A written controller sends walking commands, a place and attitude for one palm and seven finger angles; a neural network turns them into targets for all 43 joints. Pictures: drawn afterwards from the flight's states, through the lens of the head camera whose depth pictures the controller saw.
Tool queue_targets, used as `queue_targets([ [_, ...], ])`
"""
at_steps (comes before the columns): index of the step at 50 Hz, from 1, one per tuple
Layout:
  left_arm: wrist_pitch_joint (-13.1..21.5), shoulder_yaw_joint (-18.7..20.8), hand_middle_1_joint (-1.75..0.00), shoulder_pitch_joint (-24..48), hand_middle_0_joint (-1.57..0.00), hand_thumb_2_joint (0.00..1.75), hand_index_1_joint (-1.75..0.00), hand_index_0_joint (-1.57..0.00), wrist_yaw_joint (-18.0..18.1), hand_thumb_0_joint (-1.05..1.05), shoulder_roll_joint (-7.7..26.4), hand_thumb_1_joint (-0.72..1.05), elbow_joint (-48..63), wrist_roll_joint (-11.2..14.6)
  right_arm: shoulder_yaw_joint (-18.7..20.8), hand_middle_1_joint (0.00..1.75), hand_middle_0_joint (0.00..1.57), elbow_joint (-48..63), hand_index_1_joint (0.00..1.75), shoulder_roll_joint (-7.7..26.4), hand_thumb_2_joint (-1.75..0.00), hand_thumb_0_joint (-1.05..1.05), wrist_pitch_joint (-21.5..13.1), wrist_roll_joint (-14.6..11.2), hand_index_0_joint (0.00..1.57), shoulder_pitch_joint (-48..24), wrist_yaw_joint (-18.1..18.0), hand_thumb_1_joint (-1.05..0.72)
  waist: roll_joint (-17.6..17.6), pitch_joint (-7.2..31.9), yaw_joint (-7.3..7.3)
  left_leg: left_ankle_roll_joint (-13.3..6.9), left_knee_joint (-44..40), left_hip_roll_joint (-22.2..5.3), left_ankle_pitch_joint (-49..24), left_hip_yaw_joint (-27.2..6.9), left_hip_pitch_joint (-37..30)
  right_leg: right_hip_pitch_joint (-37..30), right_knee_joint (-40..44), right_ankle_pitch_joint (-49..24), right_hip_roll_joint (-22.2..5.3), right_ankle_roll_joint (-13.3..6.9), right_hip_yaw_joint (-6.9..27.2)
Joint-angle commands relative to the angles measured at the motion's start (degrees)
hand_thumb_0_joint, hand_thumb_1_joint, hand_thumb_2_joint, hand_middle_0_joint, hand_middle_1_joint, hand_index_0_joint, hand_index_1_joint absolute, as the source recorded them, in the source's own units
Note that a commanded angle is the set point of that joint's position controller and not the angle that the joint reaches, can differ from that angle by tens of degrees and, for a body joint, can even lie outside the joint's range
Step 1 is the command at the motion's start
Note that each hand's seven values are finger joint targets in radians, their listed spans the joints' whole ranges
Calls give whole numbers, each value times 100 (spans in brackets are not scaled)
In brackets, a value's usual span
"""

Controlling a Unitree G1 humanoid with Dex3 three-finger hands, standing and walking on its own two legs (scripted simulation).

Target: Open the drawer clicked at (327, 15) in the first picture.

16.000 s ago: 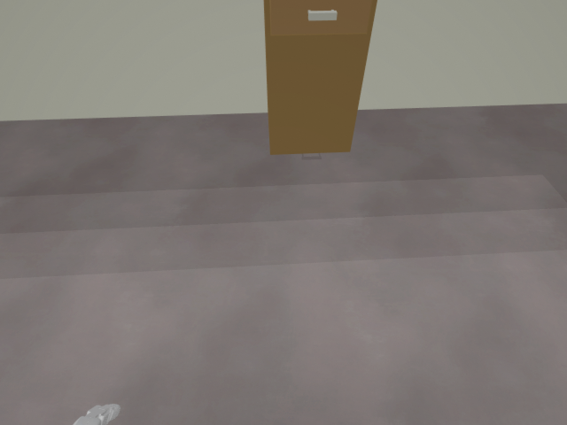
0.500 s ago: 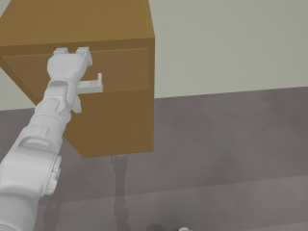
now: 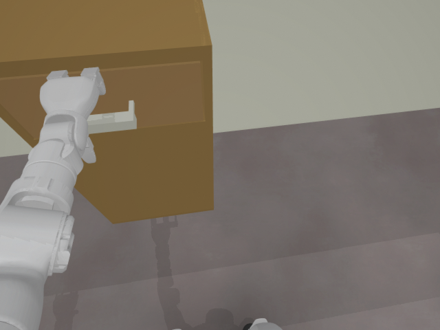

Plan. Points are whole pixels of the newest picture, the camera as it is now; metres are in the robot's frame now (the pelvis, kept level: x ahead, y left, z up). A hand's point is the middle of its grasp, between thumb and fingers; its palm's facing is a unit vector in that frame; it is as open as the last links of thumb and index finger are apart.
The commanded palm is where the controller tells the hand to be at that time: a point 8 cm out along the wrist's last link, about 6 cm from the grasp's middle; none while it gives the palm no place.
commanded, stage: move the hooked fingers above the handle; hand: left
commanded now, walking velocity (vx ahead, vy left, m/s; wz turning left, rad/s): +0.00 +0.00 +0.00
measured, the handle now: (108, 114) +0.56 +0.21 +0.00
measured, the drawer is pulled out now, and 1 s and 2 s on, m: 0.00 0.00 0.00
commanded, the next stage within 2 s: lower the fingers behind the handle in 0.46 s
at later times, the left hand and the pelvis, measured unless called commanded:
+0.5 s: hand (80, 121) +0.50 +0.24 +0.06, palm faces -0.09 +0.03 -1.00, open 13.8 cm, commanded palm +0.49 +0.21 +0.12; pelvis +0.00 +0.00 +0.00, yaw +0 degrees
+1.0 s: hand (100, 129) +0.50 +0.21 +0.04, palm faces -0.09 +0.00 -1.00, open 13.8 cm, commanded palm +0.49 +0.20 +0.09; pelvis +0.00 -0.01 +0.00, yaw +0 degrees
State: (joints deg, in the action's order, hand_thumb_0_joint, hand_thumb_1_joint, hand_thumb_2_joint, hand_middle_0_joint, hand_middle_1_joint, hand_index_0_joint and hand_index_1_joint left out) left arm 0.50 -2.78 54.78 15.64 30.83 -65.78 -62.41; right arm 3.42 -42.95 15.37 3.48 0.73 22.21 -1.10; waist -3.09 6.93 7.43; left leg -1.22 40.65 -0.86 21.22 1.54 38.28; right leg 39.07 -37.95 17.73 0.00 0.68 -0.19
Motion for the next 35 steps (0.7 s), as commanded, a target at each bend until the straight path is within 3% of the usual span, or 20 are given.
queue_targets([
  [1, 29, -185, -120, 3079, -30, 30, -120, -30, -16, 0, 685, -50, 1326, 126, 364, 30, 20, 230, 30, 932, -90, 0, -99, -15, 20, 852, -60, -90, -269, 2487, 296, -64, -220, 52, -2967, -154, -2069, -864, 332, -1909, 322, -194, -155],
  [3, 136, -151, -120, 3075, -30, 30, -120, -30, -112, 0, 690, -50, 1426, 177, 360, 30, 20, 248, 30, 936, -90, 0, -95, 0, 20, 857, -81, -90, -223, 2584, 291, -68, -198, 61, -3027, -197, -2148, -881, 321, -1918, 329, -195, -145],
  [7, 362, 267, -120, 3101, -30, 30, -120, -30, 37, 0, 1076, -50, 1658, 73, 332, 30, 20, 298, 30, 887, -90, 0, -85, 54, 20, 843, -89, -90, -470, 2713, 110, -22, -101, 46, -3502, -245, -2169, -847, 145, -2009, 333, -224, -195],
  [10, 189, 946, -120, 2630, -30, 30, -120, -30, 342, 0, 1800, -50, 1408, -38, 250, 30, 20, 351, 30, 929, -90, 0, -16, 102, 20, 720, -50, -90, -364, 2689, -162, 3, -61, 69, -3759, -186, -1724, -1131, -31, -2274, 323, -243, -214],
  [13, -159, 791, -120, 2239, -30, 30, -120, -30, 542, 0, 1536, -50, 1285, -98, 233, 30, 20, 488, 30, 880, -90, 0, -11, 94, 20, 620, 27, -90, -168, 2608, -202, -19, -87, 76, -3641, -65, -1453, -1333, -39, -2427, 306, -208, -249],
  [16, -360, 859, -120, 2372, -30, 30, -120, -30, 552, 0, 1802, -50, 1370, -115, 232, 30, 20, 548, 30, 916, -90, 0, 27, 65, 20, 543, 11, -90, -46, 2850, -195, -55, -143, 114, -3310, 23, -1371, -1714, 7, -2595, 280, -182, -162],
  [19, -465, 432, -120, 2489, -30, 30, -120, -30, 300, 0, 1357, -50, 1281, -56, 288, 30, 20, 525, 30, 912, -90, 0, 12, -17, 20, 575, -48, -90, 206, 2707, 23, -94, -233, 101, -2990, 41, -1528, -1661, 205, -2456, 282, -140, -149],
  [20, -396, 189, -120, 2734, -30, 30, -120, -30, 174, 0, 1102, -50, 1396, 17, 303, 30, 20, 481, 30, 919, -90, 0, 3, -16, 20, 614, -70, -90, 189, 2690, 186, -103, -243, 74, -3047, -8, -1736, -1552, 284, -2425, 278, -135, -142],
  [22, -241, -45, -120, 2714, -30, 30, -120, -30, -94, 0, 841, -50, 1557, 147, 338, 30, 20, 464, 30, 918, -90, 0, -15, -53, 20, 661, -111, -90, 123, 2649, 209, -117, -265, 76, -2956, -62, -2010, -1394, 376, -2233, 298, -132, -122],
  [23, -134, -334, -120, 2900, -30, 30, -120, -30, -220, 0, 522, -50, 1682, 214, 347, 30, 20, 424, 30, 900, -90, 0, -39, -36, 20, 656, -142, -90, 97, 2573, 327, -135, -260, 75, -2919, -73, -2148, -1255, 430, -2176, 300, -125, -116],
  [25, 143, -523, -120, 3072, -30, 30, -120, -30, -412, 0, 306, -50, 1941, 316, 356, 30, 20, 364, 30, 880, -90, 0, -60, -22, 20, 698, -170, -90, -89, 2419, 384, -116, -262, 62, -3033, -155, -2374, -1025, 478, -2039, 299, -147, -131],
  [27, 333, -394, -120, 2866, -30, 30, -120, -30, -449, 0, 412, -50, 1755, 297, 335, 30, 20, 308, 30, 873, -90, 0, -63, -11, 20, 701, -192, -90, -144, 2182, 329, -103, -248, 95, -2798, -194, -2261, -830, 454, -1810, 311, -177, -143],
  [30, 473, -11, -120, 2857, -30, 30, -120, -30, -201, 0, 774, -50, 1448, 162, 273, 30, 20, 267, 30, 857, -90, 0, -62, -9, 20, 696, -176, -90, -90, 1794, 208, -78, -280, 130, -2519, -202, -1726, -767, 347, -1644, 302, -243, -168],
  [32, 417, 210, -120, 2495, -30, 30, -120, -30, 99, 0, 862, -50, 1223, 51, 249, 30, 20, 341, 30, 804, -90, 0, -82, 22, 20, 660, -125, -90, -177, 1979, 42, -58, -215, 153, -2557, -155, -1538, -806, 182, -1670, 308, -265, -188],
  [35, 130, 741, -120, 2186, -30, 30, -120, -30, 518, 0, 1395, -50, 1026, -46, 213, 30, 20, 412, 30, 844, -90, 0, -66, 93, 20, 579, -46, -90, -112, 2360, -204, -34, -126, 184, -2806, -49, -1115, -1249, -53, -2107, 286, -272, -179],
])
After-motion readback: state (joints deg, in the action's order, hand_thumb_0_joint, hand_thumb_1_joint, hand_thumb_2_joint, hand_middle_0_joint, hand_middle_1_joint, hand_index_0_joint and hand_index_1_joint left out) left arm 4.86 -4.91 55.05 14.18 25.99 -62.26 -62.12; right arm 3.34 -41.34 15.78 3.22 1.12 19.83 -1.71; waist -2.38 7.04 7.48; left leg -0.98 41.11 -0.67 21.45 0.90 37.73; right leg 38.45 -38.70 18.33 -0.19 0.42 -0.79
